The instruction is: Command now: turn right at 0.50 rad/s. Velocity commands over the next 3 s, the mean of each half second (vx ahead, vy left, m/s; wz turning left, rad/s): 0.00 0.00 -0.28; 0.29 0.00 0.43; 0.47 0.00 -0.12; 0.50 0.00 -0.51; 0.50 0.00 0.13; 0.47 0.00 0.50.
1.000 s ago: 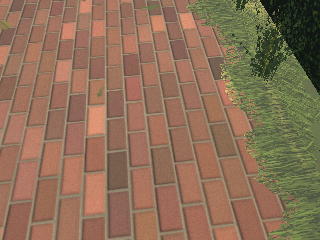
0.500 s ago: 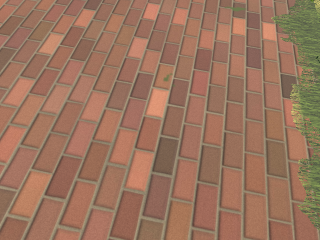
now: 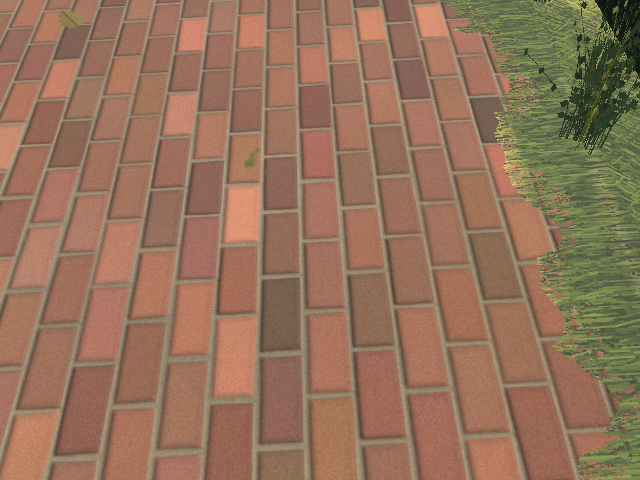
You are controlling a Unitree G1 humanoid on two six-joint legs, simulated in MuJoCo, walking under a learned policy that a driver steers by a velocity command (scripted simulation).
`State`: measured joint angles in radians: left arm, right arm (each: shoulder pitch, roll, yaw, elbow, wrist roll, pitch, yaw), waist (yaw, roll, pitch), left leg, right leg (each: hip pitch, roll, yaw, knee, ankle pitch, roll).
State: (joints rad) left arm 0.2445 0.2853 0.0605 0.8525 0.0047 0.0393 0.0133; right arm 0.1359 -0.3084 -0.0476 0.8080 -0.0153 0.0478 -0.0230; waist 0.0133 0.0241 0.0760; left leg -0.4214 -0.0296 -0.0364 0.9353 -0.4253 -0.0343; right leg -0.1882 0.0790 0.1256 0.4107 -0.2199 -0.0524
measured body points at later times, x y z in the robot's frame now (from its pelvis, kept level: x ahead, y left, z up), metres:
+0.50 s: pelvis +0.00 +0.05 +0.00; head +0.04 +0.06 +0.45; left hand +0.15 +0.29 -0.14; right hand +0.04 -0.23 -0.12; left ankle +0.03 +0.13 -0.75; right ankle -0.06 -0.08 -0.72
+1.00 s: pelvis +0.12 +0.09 -0.03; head +0.16 +0.11 +0.42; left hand +0.05 +0.36 -0.17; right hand +0.36 -0.12 -0.11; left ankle +0.20 +0.20 -0.74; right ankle -0.04 -0.06 -0.74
